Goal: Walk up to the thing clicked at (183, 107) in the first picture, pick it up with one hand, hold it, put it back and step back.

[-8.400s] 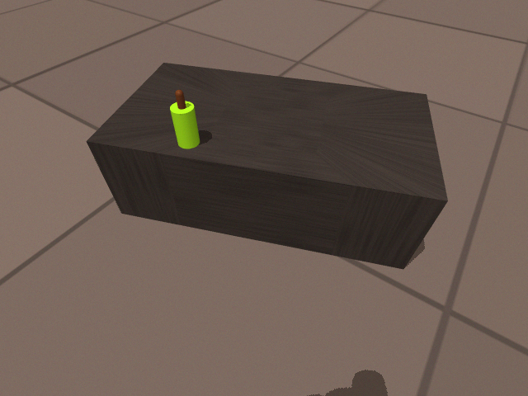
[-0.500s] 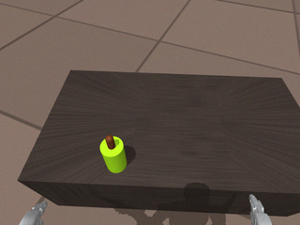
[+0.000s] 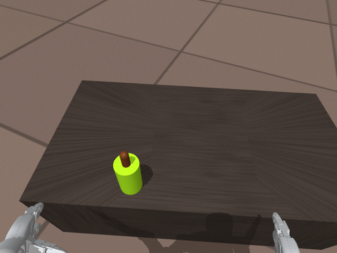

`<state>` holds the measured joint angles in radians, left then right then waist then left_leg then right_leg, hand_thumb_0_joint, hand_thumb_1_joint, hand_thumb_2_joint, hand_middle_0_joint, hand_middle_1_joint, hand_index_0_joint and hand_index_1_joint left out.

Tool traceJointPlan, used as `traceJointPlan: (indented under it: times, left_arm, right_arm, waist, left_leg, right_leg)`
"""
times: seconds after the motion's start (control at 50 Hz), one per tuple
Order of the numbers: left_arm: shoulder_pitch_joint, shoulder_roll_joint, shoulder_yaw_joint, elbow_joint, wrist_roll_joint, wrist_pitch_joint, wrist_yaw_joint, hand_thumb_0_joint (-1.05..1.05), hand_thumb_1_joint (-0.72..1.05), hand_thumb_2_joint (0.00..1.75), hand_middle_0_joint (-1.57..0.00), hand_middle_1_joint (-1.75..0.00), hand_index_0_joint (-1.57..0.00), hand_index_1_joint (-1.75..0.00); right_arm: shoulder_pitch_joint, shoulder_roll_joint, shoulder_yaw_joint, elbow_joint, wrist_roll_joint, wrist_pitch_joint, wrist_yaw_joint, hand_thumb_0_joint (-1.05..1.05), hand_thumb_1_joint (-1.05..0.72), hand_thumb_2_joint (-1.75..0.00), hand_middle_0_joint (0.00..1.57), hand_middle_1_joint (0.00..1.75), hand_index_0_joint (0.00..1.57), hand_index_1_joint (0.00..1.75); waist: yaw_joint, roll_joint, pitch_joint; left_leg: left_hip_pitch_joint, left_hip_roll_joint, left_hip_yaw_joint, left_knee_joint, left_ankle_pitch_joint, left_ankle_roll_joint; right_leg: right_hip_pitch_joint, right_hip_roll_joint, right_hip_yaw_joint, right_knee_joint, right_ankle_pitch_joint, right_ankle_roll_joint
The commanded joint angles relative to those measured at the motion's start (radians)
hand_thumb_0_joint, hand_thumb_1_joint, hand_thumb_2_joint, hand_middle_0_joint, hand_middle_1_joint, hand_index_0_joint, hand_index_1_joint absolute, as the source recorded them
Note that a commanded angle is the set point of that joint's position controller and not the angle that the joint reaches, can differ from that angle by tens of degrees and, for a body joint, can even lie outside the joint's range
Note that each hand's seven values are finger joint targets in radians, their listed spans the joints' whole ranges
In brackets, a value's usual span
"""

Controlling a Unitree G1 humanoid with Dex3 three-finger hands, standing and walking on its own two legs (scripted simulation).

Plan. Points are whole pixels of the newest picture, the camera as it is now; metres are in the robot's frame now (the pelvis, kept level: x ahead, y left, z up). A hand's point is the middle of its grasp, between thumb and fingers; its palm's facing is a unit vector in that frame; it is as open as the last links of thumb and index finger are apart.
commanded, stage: go down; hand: left
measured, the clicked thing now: (127, 170) +0.44 +0.15 -0.19
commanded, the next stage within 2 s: approach in 1.48 s
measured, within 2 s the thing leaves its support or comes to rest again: neither
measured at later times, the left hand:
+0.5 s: hand (42, 182) +0.30 +0.32 +0.00, palm faces +0.08 -0.98 -0.17, open 17.4 cm
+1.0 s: hand (37, 162) +0.34 +0.34 +0.03, palm faces +0.08 -0.99 -0.12, open 17.3 cm
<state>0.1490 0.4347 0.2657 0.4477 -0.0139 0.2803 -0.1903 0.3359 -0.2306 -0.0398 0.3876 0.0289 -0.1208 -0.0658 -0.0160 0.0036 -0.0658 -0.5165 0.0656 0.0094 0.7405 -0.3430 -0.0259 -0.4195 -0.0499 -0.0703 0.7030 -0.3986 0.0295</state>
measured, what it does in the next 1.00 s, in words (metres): stands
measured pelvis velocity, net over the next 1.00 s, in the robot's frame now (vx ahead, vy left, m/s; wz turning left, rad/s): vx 0.00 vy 0.01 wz -0.03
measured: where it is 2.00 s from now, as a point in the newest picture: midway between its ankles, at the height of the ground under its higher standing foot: outside the picture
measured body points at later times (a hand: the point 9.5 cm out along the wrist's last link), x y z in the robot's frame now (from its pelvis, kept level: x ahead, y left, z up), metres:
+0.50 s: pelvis -0.01 +0.00 +0.00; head +0.03 +0.02 +0.45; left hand +0.29 +0.37 +0.01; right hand +0.13 -0.27 -0.06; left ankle +0.02 +0.13 -0.71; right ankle -0.03 -0.14 -0.71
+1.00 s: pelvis +0.00 +0.01 +0.00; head +0.04 +0.03 +0.45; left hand +0.33 +0.39 +0.04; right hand +0.14 -0.26 -0.05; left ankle +0.02 +0.13 -0.71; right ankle -0.03 -0.14 -0.71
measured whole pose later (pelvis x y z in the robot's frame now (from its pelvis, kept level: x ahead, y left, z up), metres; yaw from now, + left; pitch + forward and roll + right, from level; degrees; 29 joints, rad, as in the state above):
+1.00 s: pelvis +0.00 +0.01 +0.00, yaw -2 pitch +9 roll -2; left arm -0.38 0.66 0.44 0.99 -0.09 -0.06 -0.46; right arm 0.28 -0.26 -0.02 0.50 0.02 -0.15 -0.07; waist -0.05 -0.02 -0.08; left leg -0.55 0.07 0.04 0.70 -0.32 -0.01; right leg -0.46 -0.04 -0.04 0.65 -0.35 0.04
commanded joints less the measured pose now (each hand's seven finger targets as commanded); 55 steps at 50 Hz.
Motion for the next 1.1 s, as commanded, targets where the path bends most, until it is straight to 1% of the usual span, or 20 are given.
traceJointPlan:
  times: [0.0,0.02,0.08,0.14,0.18,0.22,0.28,0.34,0.36,0.4,0.5,0.54,0.58,0.64,0.72,0.74,0.78,0.84,0.92,1.08]
  left_arm:
    - [-0.242,0.313,0.121,-0.109,-0.017,-0.073,-0.027,0.00,-0.51,0.09,-0.05,-0.04,-0.04,-0.05]
    - [-0.262,0.309,0.127,-0.081,-0.030,-0.072,-0.040,0.00,-0.51,0.08,-0.05,-0.04,-0.04,-0.05]
    - [-0.343,0.380,0.159,-0.045,-0.041,-0.083,-0.080,0.00,-0.52,0.07,-0.06,-0.04,-0.05,-0.05]
    - [-0.337,0.363,0.155,0.092,-0.055,-0.096,-0.126,0.00,-0.52,0.07,-0.05,-0.04,-0.04,-0.04]
    - [-0.424,0.413,0.173,0.115,-0.063,-0.128,-0.149,0.00,-0.54,0.06,-0.05,-0.04,-0.05,-0.04]
    - [-0.471,0.433,0.174,0.153,-0.061,-0.164,-0.168,0.00,-0.54,0.06,-0.05,-0.04,-0.05,-0.05]
    - [-0.544,0.468,0.201,0.204,-0.067,-0.221,-0.191,0.00,-0.56,0.06,-0.05,-0.05,-0.05,-0.05]
    - [-0.635,0.495,0.205,0.215,-0.068,-0.274,-0.209,0.00,-0.55,0.07,-0.05,-0.05,-0.05,-0.05]
    - [-0.627,0.502,0.209,0.264,-0.066,-0.286,-0.210,0.00,-0.54,0.07,-0.05,-0.06,-0.05,-0.06]
    - [-0.696,0.510,0.202,0.251,-0.066,-0.315,-0.218,0.00,-0.53,0.07,-0.05,-0.05,-0.05,-0.06]
    - [-0.732,0.550,0.224,0.275,-0.077,-0.350,-0.227,0.00,-0.48,0.08,-0.04,-0.05,-0.04,-0.05]
    - [-0.702,0.527,0.211,0.357,-0.083,-0.349,-0.236,0.00,-0.47,0.08,-0.04,-0.04,-0.04,-0.04]
    - [-0.765,0.571,0.226,0.299,-0.083,-0.367,-0.240,0.00,-0.46,0.08,-0.04,-0.04,-0.04,-0.04]
    - [-0.763,0.538,0.207,0.338,-0.089,-0.370,-0.258,0.00,-0.46,0.07,-0.04,-0.03,-0.04,-0.04]
    - [-0.799,0.580,0.237,0.306,-0.095,-0.391,-0.262,0.00,-0.48,0.07,-0.04,-0.03,-0.04,-0.03]
    - [-0.765,0.565,0.230,0.362,-0.091,-0.387,-0.265,0.00,-0.48,0.07,-0.04,-0.04,-0.04,-0.04]
    - [-0.767,0.567,0.230,0.341,-0.095,-0.390,-0.264,0.00,-0.48,0.07,-0.04,-0.03,-0.04,-0.04]
    - [-0.814,0.586,0.243,0.315,-0.103,-0.399,-0.269,0.00,-0.50,0.06,-0.04,-0.03,-0.04,-0.03]
    - [-0.824,0.556,0.227,0.344,-0.105,-0.404,-0.272,0.00,-0.50,0.07,-0.04,-0.03,-0.04,-0.04]
    - [-0.849,0.590,0.247,0.343,-0.106,-0.418,-0.273,0.00,-0.49,0.06,-0.04,-0.03,-0.04,-0.04]
  right_arm:
    - [0.008,-0.137,-0.062,-0.118,0.002,-0.071,-0.025,0.00,0.54,-0.05,0.05,0.05,0.05,0.05]
    - [-0.008,-0.155,-0.080,-0.117,0.003,-0.075,-0.024,0.00,0.53,-0.05,0.05,0.05,0.05,0.05]
    - [-0.028,-0.140,-0.044,-0.101,0.003,-0.080,-0.021,0.00,0.53,-0.05,0.05,0.05,0.05,0.05]
    - [-0.042,-0.138,-0.032,-0.095,0.002,-0.080,-0.016,0.00,0.53,-0.05,0.05,0.05,0.05,0.05]
    - [-0.093,-0.171,-0.061,-0.122,0.005,-0.090,-0.015,0.00,0.53,-0.05,0.05,0.05,0.05,0.05]
    - [-0.066,-0.145,-0.030,-0.084,0.002,-0.091,-0.010,0.00,0.54,-0.05,0.05,0.05,0.05,0.05]
    - [-0.078,-0.189,-0.080,-0.088,-0.001,-0.100,-0.015,0.00,0.53,-0.05,0.05,0.05,0.05,0.05]
    - [-0.092,-0.162,-0.049,-0.055,-0.003,-0.105,-0.011,0.00,0.54,-0.05,0.05,0.05,0.05,0.05]
    - [-0.107,-0.188,-0.079,-0.063,-0.002,-0.107,-0.014,0.00,0.54,-0.05,0.05,0.05,0.05,0.05]
    - [-0.092,-0.156,-0.035,-0.054,-0.006,-0.101,-0.011,0.00,0.55,-0.05,0.05,0.05,0.05,0.05]
    - [-0.087,-0.187,-0.054,-0.041,-0.009,-0.100,-0.018,0.00,0.55,-0.05,0.05,0.05,0.05,0.05]
    - [-0.069,-0.169,-0.031,-0.013,-0.010,-0.093,-0.016,0.00,0.55,-0.05,0.05,0.05,0.05,0.05]
    - [-0.086,-0.185,-0.047,-0.029,-0.008,-0.091,-0.018,0.00,0.54,-0.05,0.05,0.05,0.05,0.05]
    - [-0.102,-0.189,-0.046,-0.055,-0.008,-0.090,-0.017,0.00,0.54,-0.05,0.05,0.05,0.05,0.05]
    - [-0.096,-0.166,-0.029,-0.015,-0.007,-0.085,-0.014,0.00,0.54,-0.05,0.05,0.05,0.05,0.05]
    - [-0.098,-0.195,-0.058,-0.037,-0.010,-0.087,-0.017,0.00,0.54,-0.05,0.05,0.05,0.05,0.05]
    - [-0.085,-0.180,-0.034,-0.045,-0.008,-0.085,-0.017,0.00,0.54,-0.05,0.05,0.05,0.05,0.05]
    - [-0.080,-0.201,-0.062,-0.025,-0.008,-0.081,-0.019,0.00,0.53,-0.05,0.05,0.05,0.05,0.05]
    - [-0.083,-0.180,-0.041,-0.031,-0.006,-0.084,-0.016,0.00,0.53,-0.06,0.05,0.05,0.05,0.05]
    - [-0.098,-0.192,-0.050,-0.032,-0.009,-0.090,-0.013,0.00,0.53,-0.05,0.05,0.05,0.05,0.05]
  waist:
    - [-0.033,0.105,-0.148]
    - [-0.029,0.106,-0.163]
    - [-0.001,0.118,-0.168]
    - [0.003,0.071,-0.161]
    - [-0.004,0.039,-0.174]
    - [0.004,0.067,-0.174]
    - [-0.016,0.051,-0.223]
    - [-0.004,0.091,-0.235]
    - [-0.015,0.087,-0.221]
    - [-0.013,0.111,-0.239]
    - [-0.019,0.120,-0.286]
    - [-0.016,0.094,-0.257]
    - [-0.018,0.136,-0.282]
    - [-0.028,0.101,-0.308]
    - [-0.013,0.144,-0.293]
    - [-0.029,0.106,-0.301]
    - [-0.024,0.099,-0.302]
    - [-0.028,0.136,-0.321]
    - [-0.035,0.117,-0.306]
    - [-0.029,0.150,-0.298]
  left_leg:
    - [0.179,-0.053,0.005,-0.102,0.183,0.031]
    - [0.185,-0.049,-0.001,-0.106,0.199,0.031]
    - [0.180,-0.049,0.000,-0.104,0.230,0.030]
    - [0.169,-0.048,-0.001,-0.108,0.234,0.035]
    - [0.164,-0.046,0.001,-0.108,0.224,0.037]
    - [0.165,-0.049,0.005,-0.106,0.223,0.037]
    - [0.196,-0.046,0.005,-0.101,0.242,0.039]
    - [0.196,-0.048,0.006,-0.102,0.228,0.036]
    - [0.194,-0.043,0.002,-0.111,0.205,0.033]
    - [0.210,-0.044,0.003,-0.116,0.176,0.031]
    - [0.239,-0.042,0.002,-0.113,0.215,0.030]
    - [0.212,-0.043,0.001,-0.109,0.237,0.034]
    - [0.232,-0.047,0.006,-0.106,0.253,0.032]
    - [0.258,-0.042,0.002,-0.099,0.305,0.038]
    - [0.257,-0.041,0.000,-0.104,0.314,0.034]
    - [0.260,-0.038,-0.002,-0.102,0.319,0.037]
    - [0.255,-0.044,0.004,-0.103,0.330,0.041]
    - [0.280,-0.041,0.002,-0.099,0.357,0.038]
    - [0.267,-0.038,0.000,-0.107,0.341,0.039]
    - [0.274,-0.028,-0.010,-0.119,0.325,0.031]
  right_leg:
    - [-0.025,0.040,0.027,-0.101,0.215,-0.028]
    - [-0.018,0.042,0.023,-0.098,0.228,-0.030]
    - [-0.014,0.044,0.019,-0.098,0.242,-0.032]
    - [-0.010,0.048,0.017,-0.104,0.242,-0.031]
    - [-0.012,0.049,0.022,-0.112,0.234,-0.028]
    - [-0.025,0.045,0.027,-0.108,0.233,-0.031]
    - [-0.022,0.046,0.032,-0.107,0.257,-0.026]
    - [-0.031,0.045,0.033,-0.105,0.238,-0.031]
    - [-0.044,0.051,0.028,-0.105,0.215,-0.034]
    - [-0.057,0.048,0.029,-0.116,0.189,-0.037]
    - [-0.044,0.050,0.029,-0.115,0.227,-0.038]
    - [-0.039,0.051,0.026,-0.118,0.247,-0.035]
    - [-0.043,0.046,0.033,-0.118,0.261,-0.036]
    - [-0.037,0.049,0.029,-0.118,0.304,-0.033]
    - [-0.046,0.050,0.026,-0.118,0.300,-0.036]
    - [-0.041,0.052,0.023,-0.119,0.308,-0.032]
    - [-0.021,0.048,0.029,-0.124,0.332,-0.031]
    - [-0.036,0.050,0.027,-0.119,0.339,-0.033]
    - [-0.040,0.052,0.024,-0.124,0.328,-0.033]
    - [-0.048,0.059,0.015,-0.130,0.293,-0.040]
